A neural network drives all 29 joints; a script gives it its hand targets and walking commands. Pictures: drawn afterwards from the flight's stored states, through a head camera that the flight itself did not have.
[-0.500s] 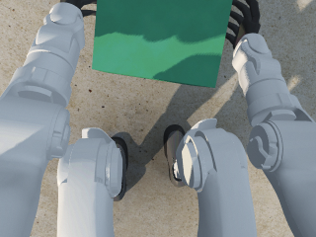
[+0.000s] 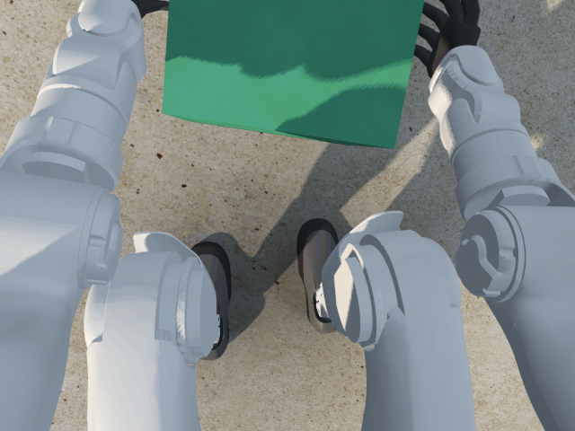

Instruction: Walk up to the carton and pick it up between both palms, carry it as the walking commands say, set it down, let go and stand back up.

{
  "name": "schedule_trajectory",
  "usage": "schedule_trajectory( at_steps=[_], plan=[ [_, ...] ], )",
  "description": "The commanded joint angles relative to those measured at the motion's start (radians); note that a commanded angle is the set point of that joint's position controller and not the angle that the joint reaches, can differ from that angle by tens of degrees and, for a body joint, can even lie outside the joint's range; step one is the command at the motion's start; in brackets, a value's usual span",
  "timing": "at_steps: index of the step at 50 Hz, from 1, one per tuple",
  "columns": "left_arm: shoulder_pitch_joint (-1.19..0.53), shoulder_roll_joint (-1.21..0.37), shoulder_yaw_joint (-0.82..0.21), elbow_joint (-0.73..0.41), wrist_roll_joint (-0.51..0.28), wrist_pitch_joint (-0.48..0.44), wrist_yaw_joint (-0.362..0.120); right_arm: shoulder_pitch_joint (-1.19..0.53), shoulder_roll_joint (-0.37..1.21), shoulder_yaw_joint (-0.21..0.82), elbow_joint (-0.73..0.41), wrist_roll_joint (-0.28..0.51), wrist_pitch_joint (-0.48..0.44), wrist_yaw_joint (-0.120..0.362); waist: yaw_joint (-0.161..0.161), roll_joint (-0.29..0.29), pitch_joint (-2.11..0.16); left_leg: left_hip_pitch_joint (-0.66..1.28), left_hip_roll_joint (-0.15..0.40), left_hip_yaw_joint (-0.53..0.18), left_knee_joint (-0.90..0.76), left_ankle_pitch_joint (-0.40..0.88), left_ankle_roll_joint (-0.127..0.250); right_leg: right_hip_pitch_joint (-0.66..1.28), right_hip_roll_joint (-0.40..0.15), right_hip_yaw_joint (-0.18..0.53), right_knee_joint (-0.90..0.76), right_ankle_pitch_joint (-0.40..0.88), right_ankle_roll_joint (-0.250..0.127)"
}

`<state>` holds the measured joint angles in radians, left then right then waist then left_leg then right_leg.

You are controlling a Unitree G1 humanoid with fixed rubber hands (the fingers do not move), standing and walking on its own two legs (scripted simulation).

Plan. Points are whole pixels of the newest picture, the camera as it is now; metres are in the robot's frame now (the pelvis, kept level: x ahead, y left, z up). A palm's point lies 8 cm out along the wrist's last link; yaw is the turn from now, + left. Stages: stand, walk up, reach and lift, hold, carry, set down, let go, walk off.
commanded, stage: set down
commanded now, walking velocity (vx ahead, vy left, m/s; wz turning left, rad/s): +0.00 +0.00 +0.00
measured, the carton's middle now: (287, 49) +0.52 -0.05 -0.25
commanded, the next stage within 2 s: none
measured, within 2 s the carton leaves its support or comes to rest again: neither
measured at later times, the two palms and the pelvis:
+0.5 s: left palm out of the picture +0.56 +0.15 -0.20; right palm (470, 55) +0.50 -0.26 -0.19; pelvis +0.01 +0.00 +0.00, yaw +0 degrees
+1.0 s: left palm out of the picture +0.57 +0.15 -0.10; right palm (509, 46) +0.49 -0.25 -0.12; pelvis +0.00 +0.00 +0.05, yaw +0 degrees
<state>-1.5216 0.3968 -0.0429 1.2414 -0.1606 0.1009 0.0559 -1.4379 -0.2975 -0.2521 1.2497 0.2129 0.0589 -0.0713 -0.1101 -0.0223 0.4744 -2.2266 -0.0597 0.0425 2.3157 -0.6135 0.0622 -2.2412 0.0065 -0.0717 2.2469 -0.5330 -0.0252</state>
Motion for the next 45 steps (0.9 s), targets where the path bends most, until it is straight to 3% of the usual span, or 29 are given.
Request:
schedule_trajectory(
  at_steps=[1, 5, 9, 15, 23, 24, 28, 33, 38, 45],
  plan=[
    [-0.458, -0.233, -0.058, -0.222, -0.036, -0.067, -0.075, -0.375, 0.214, 0.046, -0.192, 0.017, -0.059, 0.057, -0.041, 0.149, -1.056, 0.446, 0.005, -0.130, -0.225, 0.277, -0.031, 0.443, 0.030, 0.069, -0.139, 0.304, 0.014],
    [-0.411, -0.012, -0.067, -0.192, -0.064, -0.075, -0.017, -0.275, -0.001, 0.021, -0.159, 0.026, -0.087, -0.008, -0.061, 0.155, -1.092, 0.482, 0.019, -0.144, -0.219, 0.288, -0.033, 0.461, 0.015, 0.071, -0.151, 0.323, 0.019],
    [-0.360, 0.063, -0.061, -0.194, -0.065, -0.080, 0.000, -0.202, -0.059, 0.004, -0.145, 0.030, -0.097, -0.027, -0.061, 0.158, -1.142, 0.496, 0.029, -0.149, -0.198, 0.329, -0.038, 0.480, 0.013, 0.081, -0.144, 0.374, 0.026],
    [-0.296, 0.137, -0.016, -0.228, -0.040, -0.085, 0.007, -0.139, -0.092, 0.002, -0.162, 0.055, -0.097, -0.022, -0.020, 0.160, -1.187, 0.500, 0.045, -0.145, -0.174, 0.385, -0.043, 0.481, 0.010, 0.105, -0.122, 0.421, 0.028],
    [-0.274, 0.142, -0.035, -0.302, -0.078, -0.071, -0.006, -0.135, -0.127, 0.043, -0.260, 0.106, -0.087, -0.006, -0.036, 0.165, -1.328, 0.610, 0.054, -0.142, -0.149, 0.430, -0.041, 0.531, 0.001, 0.099, -0.108, 0.449, 0.022],
    [-0.266, 0.126, -0.047, -0.266, -0.087, -0.064, -0.011, -0.132, -0.119, 0.055, -0.237, 0.115, -0.079, -0.002, -0.043, 0.166, -1.306, 0.609, 0.055, -0.141, -0.150, 0.416, -0.040, 0.522, 0.000, 0.097, -0.111, 0.434, 0.019],
    [-0.276, 0.152, -0.021, -0.367, -0.087, -0.066, -0.015, -0.142, -0.131, 0.066, -0.353, 0.122, -0.077, -0.002, -0.039, 0.159, -1.400, 0.645, 0.050, -0.124, -0.139, 0.477, -0.043, 0.606, 0.005, 0.103, -0.123, 0.506, 0.024],
    [-0.268, 0.181, 0.016, -0.460, -0.072, -0.042, -0.004, -0.120, -0.148, 0.063, -0.490, 0.125, -0.041, -0.016, -0.033, 0.163, -1.604, 0.763, 0.035, -0.097, -0.162, 0.478, -0.041, 0.715, 0.013, 0.083, -0.157, 0.504, 0.025],
    [-0.251, 0.229, 0.087, -0.503, -0.045, -0.001, 0.008, -0.077, -0.205, -0.003, -0.578, 0.054, 0.007, -0.051, -0.056, 0.123, -1.699, 0.743, 0.019, -0.068, -0.211, 0.384, -0.038, 0.819, 0.022, 0.063, -0.203, 0.463, 0.023],
    [-0.227, 0.293, 0.167, -0.506, -0.019, 0.047, 0.014, -0.081, -0.229, -0.034, -0.690, 0.014, 0.067, -0.080, -0.027, 0.048, -1.734, 0.679, 0.006, -0.048, -0.288, 0.297, -0.020, 0.912, 0.031, 0.059, -0.266, 0.427, 0.024]
  ],
)
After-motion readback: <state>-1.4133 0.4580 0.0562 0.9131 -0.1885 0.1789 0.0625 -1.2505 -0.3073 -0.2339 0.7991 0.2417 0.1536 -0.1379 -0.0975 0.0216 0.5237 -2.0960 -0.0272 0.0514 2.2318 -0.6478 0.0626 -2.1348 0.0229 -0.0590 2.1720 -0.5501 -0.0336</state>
